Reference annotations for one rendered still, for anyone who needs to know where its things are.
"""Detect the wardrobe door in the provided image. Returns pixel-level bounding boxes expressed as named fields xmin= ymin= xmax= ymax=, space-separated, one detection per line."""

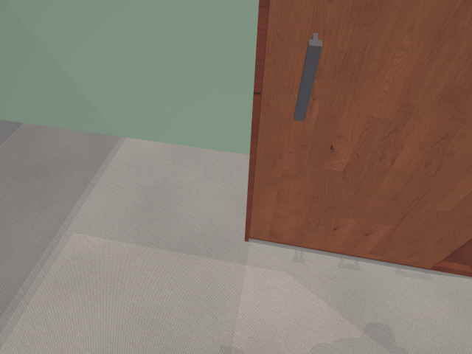
xmin=249 ymin=0 xmax=472 ymax=268
xmin=441 ymin=238 xmax=472 ymax=266

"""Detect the handle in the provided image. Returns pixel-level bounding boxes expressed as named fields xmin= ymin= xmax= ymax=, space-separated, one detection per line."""
xmin=294 ymin=33 xmax=322 ymax=122

